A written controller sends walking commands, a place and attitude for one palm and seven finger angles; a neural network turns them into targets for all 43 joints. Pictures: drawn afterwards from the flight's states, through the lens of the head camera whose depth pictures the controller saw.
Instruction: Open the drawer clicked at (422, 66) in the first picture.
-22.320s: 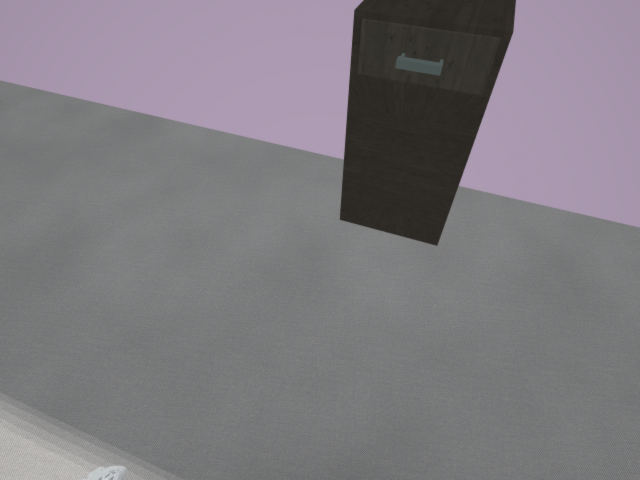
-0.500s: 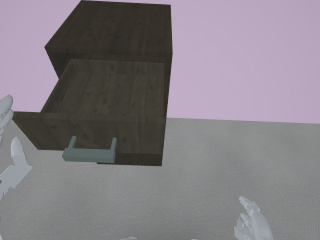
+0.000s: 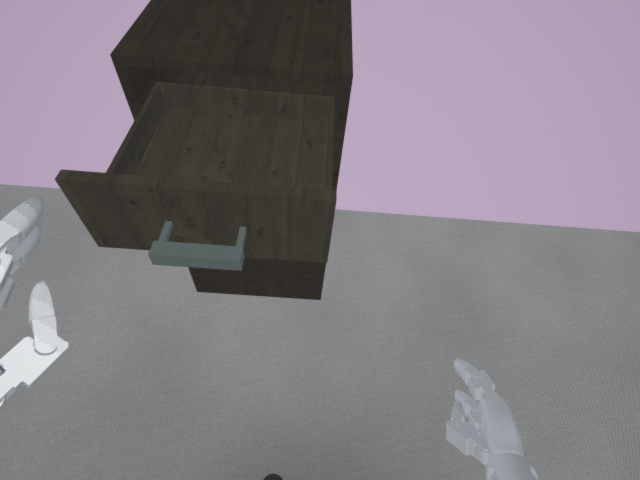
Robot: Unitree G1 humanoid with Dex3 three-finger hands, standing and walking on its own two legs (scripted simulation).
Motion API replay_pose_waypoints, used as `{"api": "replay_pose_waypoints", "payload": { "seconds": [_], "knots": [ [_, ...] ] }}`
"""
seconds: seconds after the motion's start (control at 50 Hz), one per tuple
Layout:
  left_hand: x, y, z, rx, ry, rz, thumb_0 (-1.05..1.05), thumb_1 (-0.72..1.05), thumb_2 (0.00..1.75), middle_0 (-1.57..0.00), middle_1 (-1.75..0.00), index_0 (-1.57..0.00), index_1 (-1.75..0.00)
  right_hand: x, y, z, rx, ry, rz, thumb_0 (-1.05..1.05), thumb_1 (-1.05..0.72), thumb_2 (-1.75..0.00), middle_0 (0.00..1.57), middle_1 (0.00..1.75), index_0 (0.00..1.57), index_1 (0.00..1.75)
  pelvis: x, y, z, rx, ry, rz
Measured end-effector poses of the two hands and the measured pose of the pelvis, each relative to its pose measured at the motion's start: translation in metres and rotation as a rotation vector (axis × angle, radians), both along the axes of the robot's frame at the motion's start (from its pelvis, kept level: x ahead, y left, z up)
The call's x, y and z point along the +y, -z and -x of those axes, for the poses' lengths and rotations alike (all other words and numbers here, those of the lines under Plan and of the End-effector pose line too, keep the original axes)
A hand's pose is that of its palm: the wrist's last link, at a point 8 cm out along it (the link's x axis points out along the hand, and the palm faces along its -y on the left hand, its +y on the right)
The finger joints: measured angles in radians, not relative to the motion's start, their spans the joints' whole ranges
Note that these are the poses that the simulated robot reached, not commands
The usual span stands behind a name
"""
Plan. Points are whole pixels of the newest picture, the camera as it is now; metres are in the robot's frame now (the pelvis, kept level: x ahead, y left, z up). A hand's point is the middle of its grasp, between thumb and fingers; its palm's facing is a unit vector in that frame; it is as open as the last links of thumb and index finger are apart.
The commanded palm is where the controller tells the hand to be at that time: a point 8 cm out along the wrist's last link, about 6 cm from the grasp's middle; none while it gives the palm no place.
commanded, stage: step back with the hand held close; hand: left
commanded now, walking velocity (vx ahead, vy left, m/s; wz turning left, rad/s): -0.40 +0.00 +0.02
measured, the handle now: (201, 243) +0.43 +0.22 -0.01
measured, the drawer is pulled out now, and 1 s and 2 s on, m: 0.30 0.30 0.30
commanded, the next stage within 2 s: stop stepping back and stand still in 0.06 s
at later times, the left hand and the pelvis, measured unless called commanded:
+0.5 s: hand out of the picture +0.06 +0.21 +0.16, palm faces +0.40 -0.81 -0.44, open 7.4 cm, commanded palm -0.01 +0.25 +0.18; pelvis -0.13 -0.04 -0.01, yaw +2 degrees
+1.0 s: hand out of the picture +0.04 +0.22 +0.13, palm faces +0.39 -0.79 -0.48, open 7.4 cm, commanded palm none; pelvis -0.14 -0.03 -0.01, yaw +3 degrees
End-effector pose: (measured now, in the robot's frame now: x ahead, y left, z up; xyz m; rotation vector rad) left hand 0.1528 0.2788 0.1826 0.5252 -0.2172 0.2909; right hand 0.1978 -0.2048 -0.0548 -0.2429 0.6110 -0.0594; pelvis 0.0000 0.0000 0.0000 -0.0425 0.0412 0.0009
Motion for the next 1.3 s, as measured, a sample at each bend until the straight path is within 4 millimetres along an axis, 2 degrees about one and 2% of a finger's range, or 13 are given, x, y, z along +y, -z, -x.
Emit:
{"api": "replay_pose_waypoints", "payload": {
  "seconds": [0.12,0.2,0.28,0.38,0.48,0.68,0.96,1.02,1.1,1.16,1.2,1.24,1.3],
  "knots": [
    [-0.018,-0.002,0.037,-0.018,-0.006,0.011,0.02,0.89,0.89,-0.21,-0.31,-0.21,-0.31,-0.008,0.007,0.043,-0.01,-0.012,-0.034,0.01,-0.91,-0.9,0.2,0.3,0.21,0.3,-0.017,0.004,0.042,0.004,0.01,-0.006],
    [-0.037,-0.001,0.066,-0.038,0.007,-0.029,0.02,0.89,0.89,-0.21,-0.31,-0.21,-0.31,-0.029,0.023,0.076,0.014,-0.011,-0.044,0.01,-0.9,-0.9,0.21,0.3,0.21,0.3,-0.034,0.015,0.075,0.018,0.024,-0.043],
    [-0.049,-0.005,0.093,-0.034,0.005,-0.017,0.02,0.89,0.89,-0.21,-0.31,-0.21,-0.31,-0.055,0.027,0.124,0.116,0.05,-0.013,0.01,-0.91,-0.9,0.21,0.3,0.21,0.3,-0.04,0.006,0.091,0.013,0.016,-0.061],
    [-0.044,0.001,0.115,-0.031,-0.047,0.0,0.02,0.88,0.89,-0.21,-0.31,-0.22,-0.31,-0.084,0.024,0.174,0.156,0.131,0.054,0.01,-0.91,-0.9,0.2,0.3,0.21,0.3,-0.042,0.003,0.105,0.011,-0.008,-0.067],
    [-0.034,0.007,0.132,-0.046,-0.063,0.012,0.02,0.88,0.89,-0.21,-0.31,-0.21,-0.31,-0.096,0.028,0.203,0.166,0.16,0.095,0.02,-0.91,-0.9,0.2,0.3,0.2,0.3,-0.035,0.007,0.123,-0.013,-0.036,-0.047],
    [-0.044,0.001,0.16,-0.076,-0.075,-0.038,0.02,0.89,0.89,-0.21,-0.31,-0.21,-0.31,-0.073,0.038,0.214,0.096,0.114,-0.007,0.01,-0.91,-0.9,0.2,0.3,0.2,0.3,-0.045,0.012,0.145,-0.04,-0.026,-0.05],
    [-0.03,0.006,0.163,-0.077,-0.094,-0.012,0.02,0.88,0.89,-0.21,-0.31,-0.21,-0.31,-0.055,0.032,0.191,0.082,0.071,0.001,0.01,-0.91,-0.9,0.2,0.3,0.21,0.3,-0.034,0.012,0.142,-0.054,-0.037,-0.051],
    [-0.018,0.055,0.142,0.133,-0.105,0.019,0.01,0.89,0.89,-0.2,-0.3,-0.21,-0.3,-0.054,0.048,0.184,0.12,0.016,-0.03,0.01,-0.91,-0.9,0.2,0.3,0.2,0.3,-0.03,0.015,0.143,-0.035,-0.049,-0.048],
    [-0.018,0.185,0.14,0.651,-0.174,0.229,0.01,0.9,0.9,-0.2,-0.3,-0.2,-0.3,-0.058,0.071,0.191,0.238,0.025,-0.043,0.01,-0.91,-0.9,0.2,0.3,0.21,0.3,-0.027,0.018,0.146,-0.043,-0.056,-0.05],
    [-0.042,0.266,0.175,1.0,-0.181,0.359,0.01,0.9,0.89,-0.19,-0.3,-0.2,-0.3,-0.061,0.076,0.213,0.326,0.053,-0.031,0.01,-0.91,-0.9,0.2,0.3,0.2,0.3,-0.027,0.018,0.148,-0.061,-0.055,-0.054],
    [-0.064,0.301,0.207,1.186,-0.173,0.433,0.01,0.91,0.89,-0.19,-0.3,-0.2,-0.3,-0.063,0.078,0.233,0.398,0.073,-0.016,0.01,-0.91,-0.9,0.2,0.3,0.2,0.3,-0.027,0.016,0.149,-0.069,-0.051,-0.052],
    [-0.084,0.323,0.24,1.325,-0.178,0.505,0.01,0.91,0.89,-0.2,-0.3,-0.2,-0.3,-0.064,0.079,0.257,0.486,0.09,0.002,0.01,-0.91,-0.9,0.2,0.3,0.2,0.3,-0.028,0.012,0.15,-0.07,-0.05,-0.047],
    [-0.079,0.332,0.278,1.404,-0.274,0.553,-0.01,0.99,0.89,-0.21,-0.3,-0.21,-0.3,-0.064,0.081,0.293,0.629,0.102,0.025,0.01,-0.91,-0.9,0.2,0.3,0.2,0.3,-0.031,0.008,0.152,-0.065,-0.059,-0.038]
  ]
}}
